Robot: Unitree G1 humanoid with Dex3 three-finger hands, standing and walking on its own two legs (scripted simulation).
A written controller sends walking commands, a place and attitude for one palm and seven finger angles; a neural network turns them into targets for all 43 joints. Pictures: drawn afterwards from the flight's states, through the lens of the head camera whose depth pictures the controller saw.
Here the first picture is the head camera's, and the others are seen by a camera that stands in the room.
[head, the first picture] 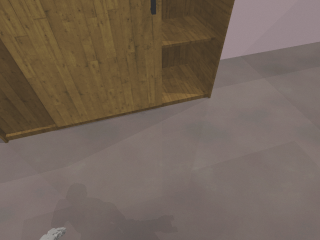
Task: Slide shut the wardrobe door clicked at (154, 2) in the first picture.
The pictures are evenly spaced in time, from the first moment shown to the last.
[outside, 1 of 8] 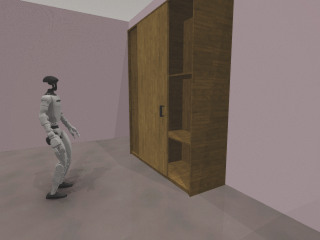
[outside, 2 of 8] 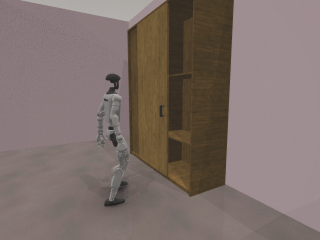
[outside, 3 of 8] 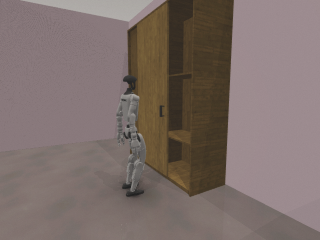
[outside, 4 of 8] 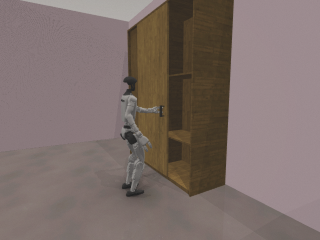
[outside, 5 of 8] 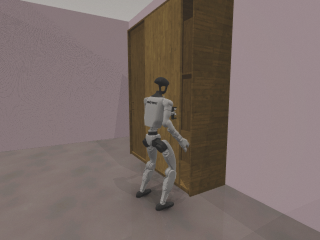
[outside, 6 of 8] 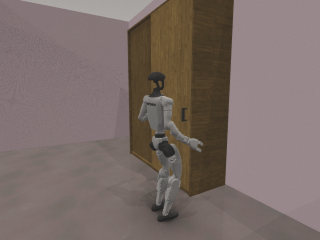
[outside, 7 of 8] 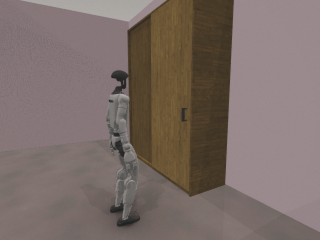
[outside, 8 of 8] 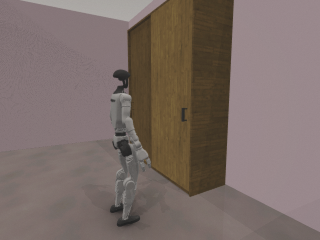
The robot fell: no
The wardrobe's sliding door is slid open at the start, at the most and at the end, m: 0.46 0.46 0.00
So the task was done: yes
